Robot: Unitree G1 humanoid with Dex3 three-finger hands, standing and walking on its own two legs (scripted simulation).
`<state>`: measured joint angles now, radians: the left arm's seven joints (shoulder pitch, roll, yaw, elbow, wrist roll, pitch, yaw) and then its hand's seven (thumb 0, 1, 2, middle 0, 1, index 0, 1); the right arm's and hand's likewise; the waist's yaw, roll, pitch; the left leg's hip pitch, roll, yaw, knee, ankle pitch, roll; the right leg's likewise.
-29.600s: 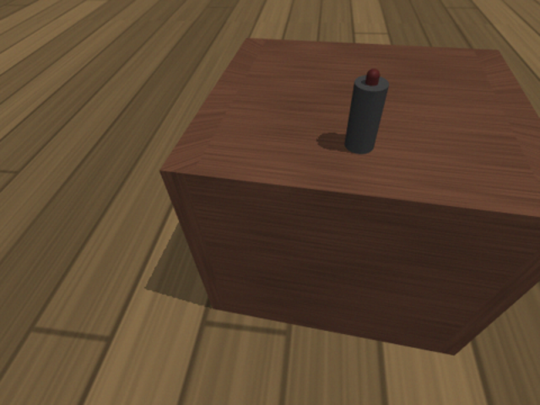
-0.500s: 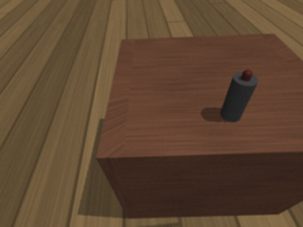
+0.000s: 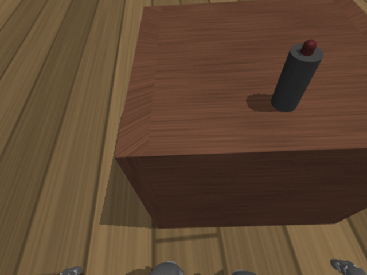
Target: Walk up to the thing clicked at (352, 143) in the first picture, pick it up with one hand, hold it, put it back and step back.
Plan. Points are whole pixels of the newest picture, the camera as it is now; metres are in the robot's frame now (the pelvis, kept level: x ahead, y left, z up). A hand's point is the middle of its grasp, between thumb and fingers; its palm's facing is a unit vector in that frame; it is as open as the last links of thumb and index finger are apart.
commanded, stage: step back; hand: right
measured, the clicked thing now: (295, 76) +0.56 -0.25 +0.08
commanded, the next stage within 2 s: none
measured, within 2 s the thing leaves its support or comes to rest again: neither
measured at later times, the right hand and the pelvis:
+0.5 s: hand out of the picture +0.00 -0.25 -0.15, palm faces +0.03 +0.92 -0.40, open 7.3 cm; pelvis -0.09 +0.02 -0.01, yaw -5 degrees
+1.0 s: hand out of the picture -0.13 -0.23 -0.13, palm faces -0.02 +0.90 -0.43, open 7.3 cm; pelvis -0.21 +0.04 +0.00, yaw -3 degrees
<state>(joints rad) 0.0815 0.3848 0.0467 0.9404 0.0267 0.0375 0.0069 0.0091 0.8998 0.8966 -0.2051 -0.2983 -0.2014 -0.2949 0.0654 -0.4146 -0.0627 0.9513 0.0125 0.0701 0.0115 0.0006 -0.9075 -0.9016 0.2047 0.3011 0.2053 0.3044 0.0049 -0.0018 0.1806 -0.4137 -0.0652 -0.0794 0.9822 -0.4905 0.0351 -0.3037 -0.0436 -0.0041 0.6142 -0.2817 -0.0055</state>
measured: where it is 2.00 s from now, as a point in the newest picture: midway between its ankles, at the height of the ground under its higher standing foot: outside the picture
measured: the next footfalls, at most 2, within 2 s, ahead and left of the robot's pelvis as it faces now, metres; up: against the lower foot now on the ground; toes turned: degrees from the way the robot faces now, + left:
left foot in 0.12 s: -0.01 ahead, +0.14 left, +0.00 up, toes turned -1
right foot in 0.50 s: -0.07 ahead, -0.10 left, +0.00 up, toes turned -1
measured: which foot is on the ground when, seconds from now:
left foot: up 0.00-0.10, down 0.12-0.52, up 0.54-0.82, down 0.84-1.00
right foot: down 0.00-0.14, up 0.16-0.48, down 0.50-0.86, up 0.88-1.00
